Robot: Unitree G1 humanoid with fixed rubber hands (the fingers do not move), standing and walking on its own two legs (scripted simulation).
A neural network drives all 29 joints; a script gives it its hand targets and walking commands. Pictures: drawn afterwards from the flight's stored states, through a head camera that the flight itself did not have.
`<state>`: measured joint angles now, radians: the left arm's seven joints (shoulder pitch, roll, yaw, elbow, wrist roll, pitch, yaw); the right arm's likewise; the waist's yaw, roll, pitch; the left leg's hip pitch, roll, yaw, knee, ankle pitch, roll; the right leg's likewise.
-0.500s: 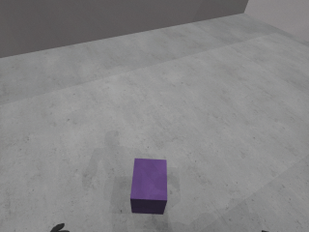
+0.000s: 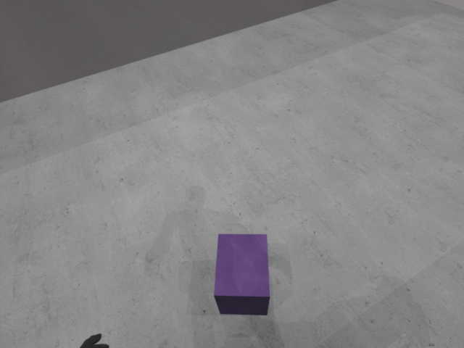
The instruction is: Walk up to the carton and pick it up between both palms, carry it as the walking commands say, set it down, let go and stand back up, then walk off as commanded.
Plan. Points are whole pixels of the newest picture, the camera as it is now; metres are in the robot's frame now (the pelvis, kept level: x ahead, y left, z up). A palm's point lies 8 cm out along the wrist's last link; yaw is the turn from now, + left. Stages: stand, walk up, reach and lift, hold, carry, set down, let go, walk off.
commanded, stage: walk up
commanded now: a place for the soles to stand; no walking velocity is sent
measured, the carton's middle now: (242, 275) +0.46 +0.02 -0.65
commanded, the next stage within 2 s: none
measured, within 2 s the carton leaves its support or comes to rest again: neither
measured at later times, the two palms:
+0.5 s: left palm out of the picture +0.12 +0.36 -0.12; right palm out of the picture +0.13 -0.25 -0.12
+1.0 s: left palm (46, 335) +0.16 +0.39 -0.13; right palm (377, 344) +0.14 -0.23 -0.12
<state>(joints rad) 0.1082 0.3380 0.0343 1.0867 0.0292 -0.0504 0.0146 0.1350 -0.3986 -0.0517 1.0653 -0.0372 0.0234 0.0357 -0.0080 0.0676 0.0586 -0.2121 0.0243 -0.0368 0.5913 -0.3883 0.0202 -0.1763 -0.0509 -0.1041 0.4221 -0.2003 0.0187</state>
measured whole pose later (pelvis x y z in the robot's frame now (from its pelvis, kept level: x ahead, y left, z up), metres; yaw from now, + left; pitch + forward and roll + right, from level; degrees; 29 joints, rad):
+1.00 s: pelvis +0.07 +0.09 -0.02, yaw +0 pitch -3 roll +0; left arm 0.13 0.38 0.01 0.99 0.01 -0.03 0.05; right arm 0.15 -0.38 -0.08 0.97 -0.01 0.00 0.01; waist -0.01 0.00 0.14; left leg -0.21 -0.04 0.04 0.63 -0.32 0.02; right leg -0.21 -0.06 0.00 0.65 -0.37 0.03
